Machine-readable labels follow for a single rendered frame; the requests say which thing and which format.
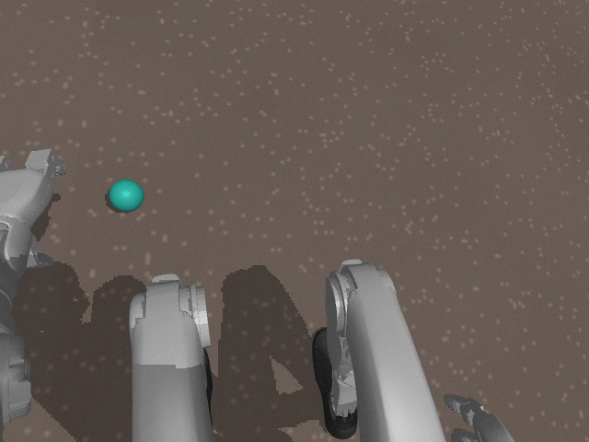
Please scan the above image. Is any left robot hand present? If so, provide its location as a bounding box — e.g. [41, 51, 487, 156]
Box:
[0, 148, 67, 269]

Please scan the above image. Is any right robot foot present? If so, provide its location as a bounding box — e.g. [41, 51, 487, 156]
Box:
[312, 328, 358, 439]

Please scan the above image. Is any right robot hand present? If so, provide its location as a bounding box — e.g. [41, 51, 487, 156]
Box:
[444, 394, 514, 442]

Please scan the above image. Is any ball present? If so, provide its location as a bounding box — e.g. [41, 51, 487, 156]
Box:
[109, 180, 144, 212]

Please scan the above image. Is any left robot arm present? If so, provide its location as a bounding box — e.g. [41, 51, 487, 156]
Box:
[0, 215, 32, 442]

